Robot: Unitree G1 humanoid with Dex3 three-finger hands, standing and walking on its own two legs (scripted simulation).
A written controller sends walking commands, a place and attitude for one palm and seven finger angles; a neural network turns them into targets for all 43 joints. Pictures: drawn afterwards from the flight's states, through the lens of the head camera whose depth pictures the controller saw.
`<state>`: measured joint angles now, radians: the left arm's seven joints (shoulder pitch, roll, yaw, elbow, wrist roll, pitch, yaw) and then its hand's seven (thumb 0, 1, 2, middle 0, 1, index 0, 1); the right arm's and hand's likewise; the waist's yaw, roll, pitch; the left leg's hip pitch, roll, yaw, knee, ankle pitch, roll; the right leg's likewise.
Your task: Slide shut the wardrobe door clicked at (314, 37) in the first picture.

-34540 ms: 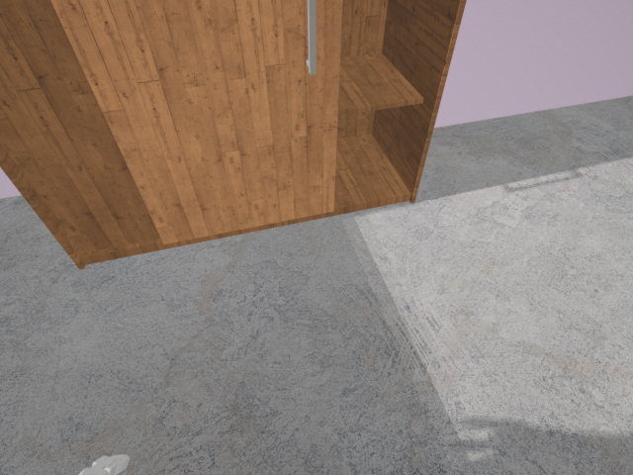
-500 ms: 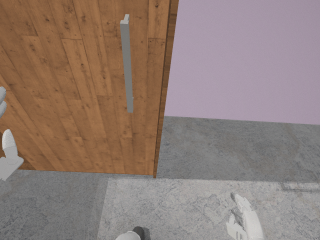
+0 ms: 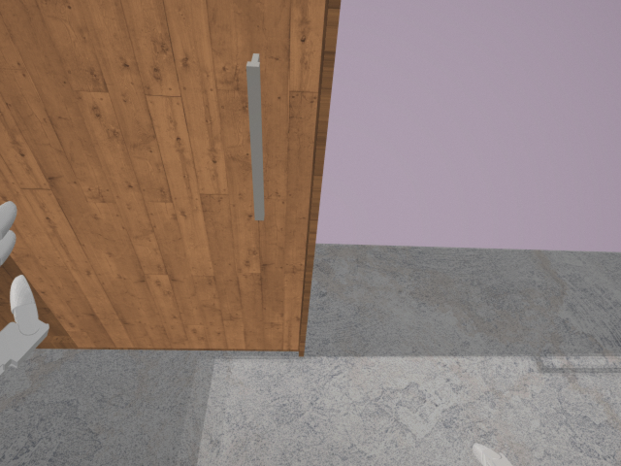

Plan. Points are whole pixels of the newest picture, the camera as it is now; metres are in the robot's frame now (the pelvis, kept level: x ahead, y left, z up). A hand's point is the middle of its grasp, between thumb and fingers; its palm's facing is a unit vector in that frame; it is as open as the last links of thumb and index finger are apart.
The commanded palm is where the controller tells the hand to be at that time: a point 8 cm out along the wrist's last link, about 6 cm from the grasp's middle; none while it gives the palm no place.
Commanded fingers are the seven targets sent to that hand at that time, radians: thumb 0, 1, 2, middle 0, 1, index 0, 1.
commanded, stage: stop stepping back and stand still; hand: left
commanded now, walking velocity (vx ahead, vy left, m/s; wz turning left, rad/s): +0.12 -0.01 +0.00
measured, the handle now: (257, 146) +0.62 +0.15 +0.10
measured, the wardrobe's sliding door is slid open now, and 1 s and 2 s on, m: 0.00 0.00 0.00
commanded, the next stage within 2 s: let the arm hang, fingers relaxed in 0.66 s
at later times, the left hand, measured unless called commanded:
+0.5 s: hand (51, 310) +0.21 +0.28 +0.15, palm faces +0.50 -0.76 -0.41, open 7.4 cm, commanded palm +0.15 +0.31 +0.18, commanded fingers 0.00 0.90 0.90 -0.20 -0.30 -0.20 -0.30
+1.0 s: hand out of the picture +0.12 +0.22 -0.14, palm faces +0.04 -0.97 -0.25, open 7.4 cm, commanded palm none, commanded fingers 0.00 0.90 0.90 -0.20 -0.30 -0.20 -0.30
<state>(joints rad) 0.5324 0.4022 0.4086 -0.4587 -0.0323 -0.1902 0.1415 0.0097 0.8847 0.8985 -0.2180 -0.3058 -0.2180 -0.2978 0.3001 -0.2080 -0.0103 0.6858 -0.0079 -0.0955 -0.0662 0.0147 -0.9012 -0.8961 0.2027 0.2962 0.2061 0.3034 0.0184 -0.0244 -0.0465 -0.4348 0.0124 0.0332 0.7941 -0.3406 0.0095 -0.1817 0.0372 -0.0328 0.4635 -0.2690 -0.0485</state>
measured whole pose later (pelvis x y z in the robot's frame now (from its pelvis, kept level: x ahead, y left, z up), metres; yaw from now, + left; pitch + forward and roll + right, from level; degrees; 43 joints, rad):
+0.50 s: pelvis +0.03 +0.00 +0.00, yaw +2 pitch -1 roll +0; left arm 0.48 0.36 0.40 -0.42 -0.03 -0.17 0.15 0.01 0.89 0.90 -0.22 -0.31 -0.21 -0.30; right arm 0.22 -0.21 0.00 0.67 0.00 -0.11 -0.07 0.02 -0.90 -0.90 0.20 0.30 0.21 0.30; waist 0.03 0.00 0.01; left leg -0.26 0.02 0.03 0.53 -0.26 0.00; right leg -0.21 0.03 -0.04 0.53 -0.30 -0.04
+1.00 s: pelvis +0.01 +0.02 -0.01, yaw +4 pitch +0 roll +0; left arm 0.23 0.22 0.01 0.73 0.02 0.06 0.00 0.01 0.91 0.90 -0.20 -0.30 -0.20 -0.29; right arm 0.16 -0.26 0.01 0.86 -0.03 0.01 0.00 0.01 -0.91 -0.90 0.20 0.30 0.20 0.30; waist -0.03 0.02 0.01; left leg -0.33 -0.02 0.02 0.58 -0.26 0.02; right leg -0.28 -0.01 -0.06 0.59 -0.32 -0.02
